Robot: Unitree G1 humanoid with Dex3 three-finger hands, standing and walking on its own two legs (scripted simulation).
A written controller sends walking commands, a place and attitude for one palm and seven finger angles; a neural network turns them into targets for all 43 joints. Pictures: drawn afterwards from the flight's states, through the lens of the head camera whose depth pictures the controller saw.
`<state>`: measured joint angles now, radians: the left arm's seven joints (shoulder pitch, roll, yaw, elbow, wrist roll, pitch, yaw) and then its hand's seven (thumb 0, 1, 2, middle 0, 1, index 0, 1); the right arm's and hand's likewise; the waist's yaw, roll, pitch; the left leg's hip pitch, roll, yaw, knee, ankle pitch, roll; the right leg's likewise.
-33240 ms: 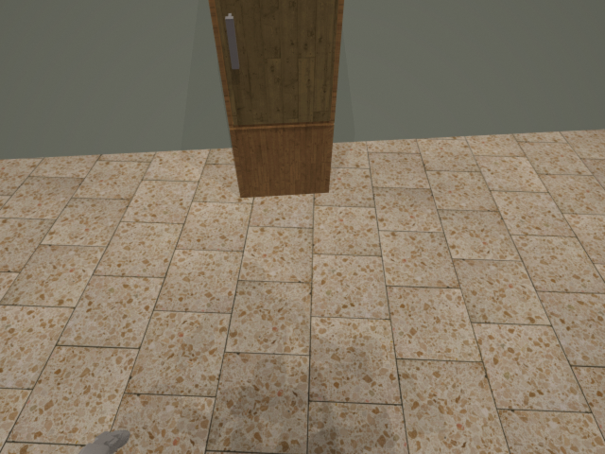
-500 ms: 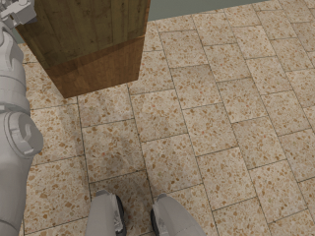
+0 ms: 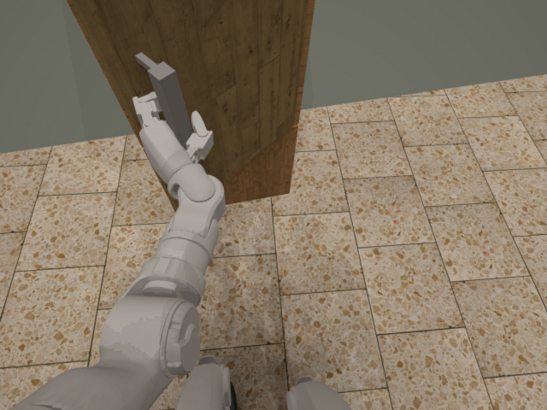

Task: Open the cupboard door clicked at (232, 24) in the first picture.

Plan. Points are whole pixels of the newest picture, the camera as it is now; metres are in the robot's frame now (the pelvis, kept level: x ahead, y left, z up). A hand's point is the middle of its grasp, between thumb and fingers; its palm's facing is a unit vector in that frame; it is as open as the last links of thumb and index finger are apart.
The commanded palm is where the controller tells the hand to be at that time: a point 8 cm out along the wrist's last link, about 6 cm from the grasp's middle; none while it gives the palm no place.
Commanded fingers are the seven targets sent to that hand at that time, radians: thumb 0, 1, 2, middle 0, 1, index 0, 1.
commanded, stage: pull the door open along its arc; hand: left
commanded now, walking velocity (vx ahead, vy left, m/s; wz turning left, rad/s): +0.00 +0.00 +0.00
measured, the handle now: (167, 108) +0.55 +0.12 +0.08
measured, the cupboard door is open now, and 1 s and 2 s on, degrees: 34 38 42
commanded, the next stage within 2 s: open thumb and fingers to let go in 0.14 s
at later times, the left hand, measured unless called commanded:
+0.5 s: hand (217, 137) +0.50 +0.05 +0.06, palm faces +0.58 -0.81 -0.10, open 7.6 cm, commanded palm +0.45 +0.09 +0.06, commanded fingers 0.00 -0.08 0.48 -0.33 -1.25 -0.33 -1.25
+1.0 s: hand (212, 137) +0.50 +0.05 +0.06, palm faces +0.51 -0.85 -0.08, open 14.0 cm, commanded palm +0.45 +0.08 +0.06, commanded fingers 0.00 -0.50 0.30 -0.16 -0.35 -0.16 -0.35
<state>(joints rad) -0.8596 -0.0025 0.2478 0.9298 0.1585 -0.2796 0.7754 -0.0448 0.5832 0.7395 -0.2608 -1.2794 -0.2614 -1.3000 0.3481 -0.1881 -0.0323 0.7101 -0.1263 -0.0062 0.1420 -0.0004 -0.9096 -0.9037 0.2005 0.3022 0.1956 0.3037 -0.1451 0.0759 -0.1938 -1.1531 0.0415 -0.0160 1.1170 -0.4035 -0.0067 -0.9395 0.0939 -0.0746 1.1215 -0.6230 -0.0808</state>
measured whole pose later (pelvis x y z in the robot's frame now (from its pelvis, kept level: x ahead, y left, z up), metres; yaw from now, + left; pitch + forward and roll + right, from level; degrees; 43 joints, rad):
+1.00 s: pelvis +0.00 +0.00 +0.00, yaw +1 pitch +26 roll -1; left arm -0.95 -0.05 0.23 1.10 0.19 -0.33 0.84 -0.01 -0.48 0.31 -0.36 -0.94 -0.38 -0.94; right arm 0.33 -0.19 -0.05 0.78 -0.16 -0.02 0.08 0.00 -0.91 -0.90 0.20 0.30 0.20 0.30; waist -0.14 0.06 -0.22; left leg -1.18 0.02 -0.03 1.13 -0.40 -0.01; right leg -0.96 0.07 -0.09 1.14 -0.64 -0.08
